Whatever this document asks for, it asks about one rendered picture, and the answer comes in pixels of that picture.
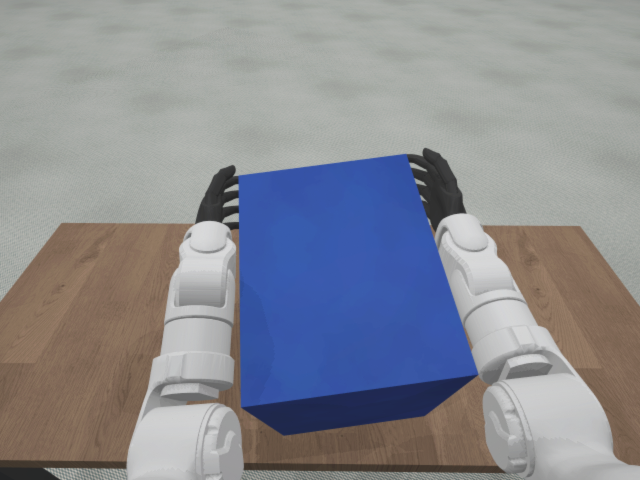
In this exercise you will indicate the robot left hand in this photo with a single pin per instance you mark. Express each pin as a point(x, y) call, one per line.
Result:
point(211, 207)

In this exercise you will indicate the left robot upper arm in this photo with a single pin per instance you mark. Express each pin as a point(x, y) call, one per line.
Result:
point(187, 442)

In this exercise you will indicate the right robot forearm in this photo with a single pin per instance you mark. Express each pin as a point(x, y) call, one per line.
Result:
point(507, 342)

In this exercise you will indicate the right robot upper arm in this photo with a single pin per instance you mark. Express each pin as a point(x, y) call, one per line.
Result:
point(550, 427)

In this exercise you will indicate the table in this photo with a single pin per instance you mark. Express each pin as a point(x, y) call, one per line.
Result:
point(81, 326)

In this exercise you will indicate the carton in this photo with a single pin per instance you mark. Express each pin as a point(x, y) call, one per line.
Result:
point(346, 314)

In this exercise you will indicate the left robot forearm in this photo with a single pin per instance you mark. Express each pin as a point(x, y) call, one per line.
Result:
point(195, 363)

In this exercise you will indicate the robot right hand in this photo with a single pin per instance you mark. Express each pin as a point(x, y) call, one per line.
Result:
point(441, 191)

